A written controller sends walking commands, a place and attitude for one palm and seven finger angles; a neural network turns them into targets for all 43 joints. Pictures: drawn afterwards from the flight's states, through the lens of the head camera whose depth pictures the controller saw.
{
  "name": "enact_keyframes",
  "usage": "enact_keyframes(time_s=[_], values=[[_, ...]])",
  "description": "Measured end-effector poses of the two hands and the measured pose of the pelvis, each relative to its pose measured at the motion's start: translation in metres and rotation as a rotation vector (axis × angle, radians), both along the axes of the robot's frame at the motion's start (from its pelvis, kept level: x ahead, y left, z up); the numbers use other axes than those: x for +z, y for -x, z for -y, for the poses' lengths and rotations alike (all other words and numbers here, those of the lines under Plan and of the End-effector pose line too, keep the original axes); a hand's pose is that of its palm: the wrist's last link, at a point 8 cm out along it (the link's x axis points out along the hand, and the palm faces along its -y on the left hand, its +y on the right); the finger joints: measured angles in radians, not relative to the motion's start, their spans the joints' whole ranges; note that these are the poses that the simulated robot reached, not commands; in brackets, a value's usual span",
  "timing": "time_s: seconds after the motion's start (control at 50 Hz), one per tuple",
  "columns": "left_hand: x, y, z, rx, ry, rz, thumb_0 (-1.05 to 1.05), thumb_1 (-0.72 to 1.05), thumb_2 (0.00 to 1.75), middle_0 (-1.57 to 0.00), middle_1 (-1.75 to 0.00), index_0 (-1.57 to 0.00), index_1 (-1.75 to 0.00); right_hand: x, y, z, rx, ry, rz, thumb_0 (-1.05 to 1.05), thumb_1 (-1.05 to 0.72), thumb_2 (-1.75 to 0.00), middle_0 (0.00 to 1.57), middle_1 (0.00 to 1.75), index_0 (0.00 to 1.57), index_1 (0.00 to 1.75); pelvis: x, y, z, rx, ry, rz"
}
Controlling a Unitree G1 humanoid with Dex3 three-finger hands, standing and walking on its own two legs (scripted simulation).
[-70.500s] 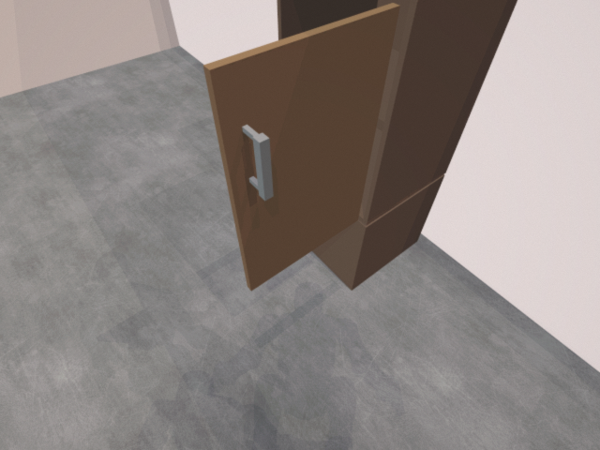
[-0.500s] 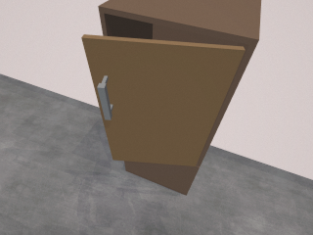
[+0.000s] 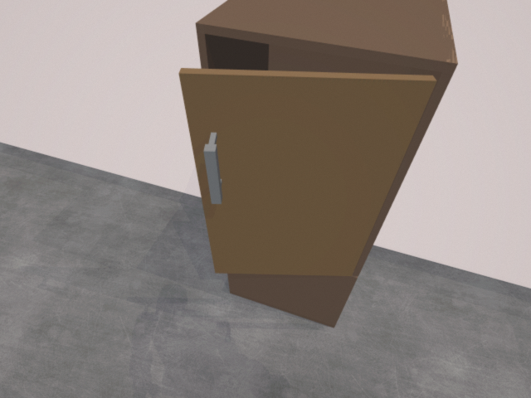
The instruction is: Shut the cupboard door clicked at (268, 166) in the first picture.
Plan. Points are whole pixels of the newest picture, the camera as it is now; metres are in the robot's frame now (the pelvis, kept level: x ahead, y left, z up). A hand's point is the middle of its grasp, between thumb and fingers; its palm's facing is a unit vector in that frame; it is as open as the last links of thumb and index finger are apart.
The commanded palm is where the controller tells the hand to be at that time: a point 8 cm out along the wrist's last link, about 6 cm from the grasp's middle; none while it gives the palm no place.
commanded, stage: come to a stop and stand still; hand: left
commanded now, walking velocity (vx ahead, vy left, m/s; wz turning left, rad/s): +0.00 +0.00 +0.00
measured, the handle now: (215, 169) +0.48 +0.12 +0.08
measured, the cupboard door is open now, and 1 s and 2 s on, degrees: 18 18 18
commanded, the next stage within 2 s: look again from close up in 1.20 s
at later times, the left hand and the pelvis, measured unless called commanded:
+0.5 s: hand out of the picture -0.11 +0.29 -0.23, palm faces +0.14 -0.97 -0.18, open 7.4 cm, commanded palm none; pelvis -0.04 +0.11 -0.03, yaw +2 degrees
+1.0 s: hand out of the picture +0.08 +0.29 -0.14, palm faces -0.03 -0.97 -0.25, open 7.3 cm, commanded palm none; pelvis -0.04 +0.10 +0.00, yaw +1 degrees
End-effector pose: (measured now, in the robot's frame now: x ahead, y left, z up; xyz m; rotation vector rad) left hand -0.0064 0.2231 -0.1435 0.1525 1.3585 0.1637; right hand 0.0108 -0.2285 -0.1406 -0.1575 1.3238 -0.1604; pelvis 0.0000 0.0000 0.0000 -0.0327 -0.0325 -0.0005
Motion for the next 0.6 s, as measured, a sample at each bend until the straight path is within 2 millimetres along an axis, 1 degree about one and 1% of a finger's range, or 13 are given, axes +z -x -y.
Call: enact_keyframes(time_s=[0.12, 0.2, 0.26, 0.3, 0.34, 0.38, 0.4, 0.44, 0.48, 0.5, 0.54, 0.56, 0.6], values=[[-0.006, 0.024, 0.001, 0.018, 0.05, -0.049, 0.01, 0.91, 0.9, -0.2, -0.3, -0.2, -0.3, 0.005, 0.012, -0.011, -0.007, 0.021, -0.03, 0.01, -0.91, -0.89, 0.2, 0.29, 0.2, 0.3, 0.002, 0.006, -0.015, 0.003, 0.005, 0.001], [-0.006, 0.051, -0.007, 0.078, 0.063, -0.072, 0.01, 0.91, 0.9, -0.2, -0.3, -0.2, -0.3, 0.006, 0.009, -0.02, 0.005, 0.037, -0.049, 0.01, -0.91, -0.89, 0.2, 0.29, 0.2, 0.3, 0.001, 0.011, -0.029, 0.02, 0.021, 0.004], [-0.023, 0.07, -0.019, 0.101, 0.071, -0.125, 0.01, 0.91, 0.9, -0.2, -0.3, -0.2, -0.3, 0.003, 0.006, -0.028, 0.007, 0.06, -0.028, 0.01, -0.9, -0.89, 0.2, 0.29, 0.2, 0.3, -0.01, 0.017, -0.04, 0.045, 0.049, 0.008], [-0.036, 0.074, -0.028, 0.1, 0.084, -0.147, 0.01, 0.91, 0.9, -0.2, -0.3, -0.2, -0.3, 0.001, 0.009, -0.037, 0.01, 0.079, -0.013, 0.0, -0.9, -0.89, 0.2, 0.29, 0.2, 0.3, -0.017, 0.019, -0.048, 0.043, 0.054, 0.02], [-0.038, 0.073, -0.038, 0.113, 0.095, -0.139, 0.01, 0.91, 0.9, -0.2, -0.3, -0.2, -0.3, 0.003, 0.013, -0.048, 0.009, 0.092, -0.022, 0.0, -0.9, -0.89, 0.2, 0.29, 0.2, 0.3, -0.016, 0.022, -0.059, 0.028, 0.045, 0.034], [-0.028, 0.079, -0.052, 0.186, 0.092, -0.094, 0.01, 0.91, 0.9, -0.2, -0.3, -0.2, -0.3, 0.006, 0.012, -0.06, 0.034, 0.097, -0.062, 0.0, -0.9, -0.89, 0.2, 0.29, 0.2, 0.3, -0.01, 0.025, -0.076, 0.049, 0.055, 0.04], [-0.026, 0.088, -0.062, 0.235, 0.077, -0.063, 0.01, 0.91, 0.9, -0.2, -0.3, -0.2, -0.3, 0.007, 0.008, -0.065, 0.045, 0.105, -0.086, 0.0, -0.9, -0.89, 0.2, 0.29, 0.2, 0.3, -0.01, 0.028, -0.084, 0.073, 0.055, 0.03], [-0.035, 0.109, -0.083, 0.253, 0.038, -0.071, 0.0, 0.91, 0.9, -0.21, -0.3, -0.2, -0.3, 0.01, -0.009, -0.075, 0.051, 0.126, -0.055, 0.01, -0.9, -0.89, 0.2, 0.29, 0.2, 0.3, -0.017, 0.035, -0.095, 0.063, 0.025, 0.011], [-0.05, 0.117, -0.106, 0.183, 0.035, -0.138, 0.0, 0.91, 0.9, -0.21, -0.3, -0.2, -0.3, 0.021, -0.025, -0.086, 0.052, 0.135, 0.065, 0.01, -0.9, -0.89, 0.2, 0.29, 0.2, 0.3, -0.022, 0.039, -0.104, 0.046, -0.014, 0.011], [-0.059, 0.115, -0.119, 0.146, 0.034, -0.16, 0.01, 0.91, 0.9, -0.21, -0.3, -0.2, -0.3, 0.022, -0.03, -0.092, 0.062, 0.147, 0.13, 0.01, -0.9, -0.89, 0.2, 0.3, 0.2, 0.3, -0.028, 0.04, -0.111, 0.044, -0.017, 0.001], [-0.079, 0.103, -0.145, 0.089, 0.018, -0.166, 0.01, 0.91, 0.9, -0.2, -0.3, -0.2, -0.3, 0.005, -0.031, -0.098, 0.079, 0.19, 0.213, 0.0, -0.9, -0.89, 0.2, 0.3, 0.2, 0.3, -0.053, 0.048, -0.131, 0.062, 0.011, -0.028], [-0.086, 0.093, -0.157, 0.074, 0.003, -0.147, 0.01, 0.91, 0.9, -0.2, -0.3, -0.2, -0.3, -0.006, -0.024, -0.104, 0.076, 0.197, 0.203, 0.0, -0.9, -0.89, 0.2, 0.3, 0.2, 0.3, -0.061, 0.054, -0.136, 0.061, -0.009, -0.024], [-0.084, 0.07, -0.177, 0.08, -0.029, -0.073, 0.01, 0.91, 0.9, -0.2, -0.3, -0.2, -0.3, -0.024, -0.006, -0.12, 0.078, 0.173, 0.13, 0.0, -0.9, -0.89, 0.2, 0.29, 0.2, 0.3, -0.065, 0.057, -0.144, 0.022, -0.015, -0.011]])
